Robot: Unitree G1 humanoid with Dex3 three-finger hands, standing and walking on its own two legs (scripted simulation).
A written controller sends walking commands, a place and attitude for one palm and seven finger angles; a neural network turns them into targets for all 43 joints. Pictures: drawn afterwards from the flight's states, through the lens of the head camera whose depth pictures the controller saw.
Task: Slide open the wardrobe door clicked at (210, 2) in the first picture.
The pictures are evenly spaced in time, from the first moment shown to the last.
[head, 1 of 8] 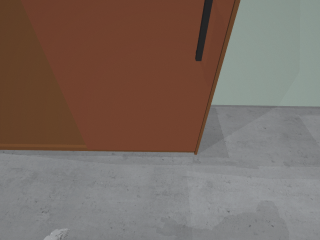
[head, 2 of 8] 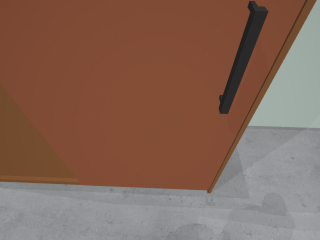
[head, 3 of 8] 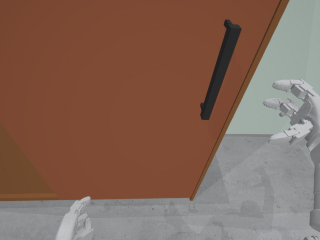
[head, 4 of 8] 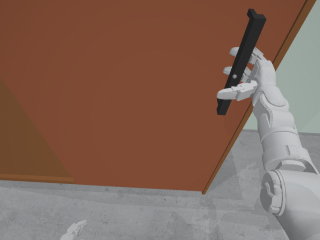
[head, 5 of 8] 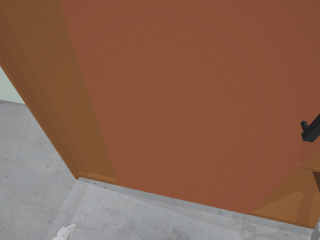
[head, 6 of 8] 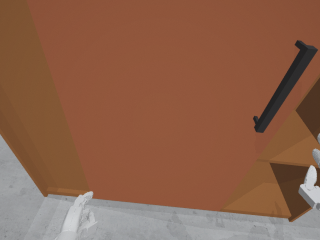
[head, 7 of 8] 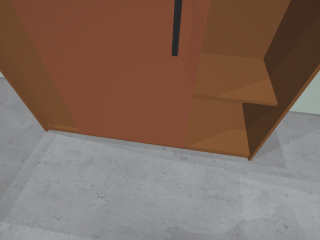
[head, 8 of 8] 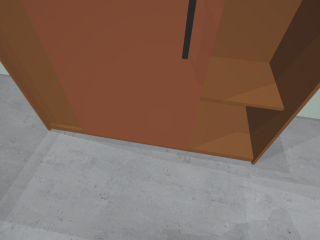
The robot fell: no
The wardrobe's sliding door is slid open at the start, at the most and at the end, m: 0.00 0.47 0.47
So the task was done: yes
